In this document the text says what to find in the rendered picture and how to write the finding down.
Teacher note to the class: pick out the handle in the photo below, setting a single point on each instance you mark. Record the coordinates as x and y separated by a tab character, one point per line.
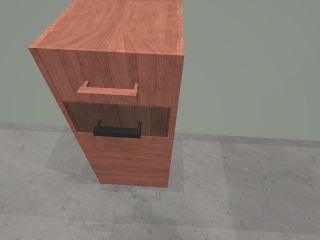
121	132
108	94

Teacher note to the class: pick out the cabinet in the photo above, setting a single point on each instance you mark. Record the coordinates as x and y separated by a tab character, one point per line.
118	44

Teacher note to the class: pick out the drawer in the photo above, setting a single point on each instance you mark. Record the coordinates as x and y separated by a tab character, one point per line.
154	120

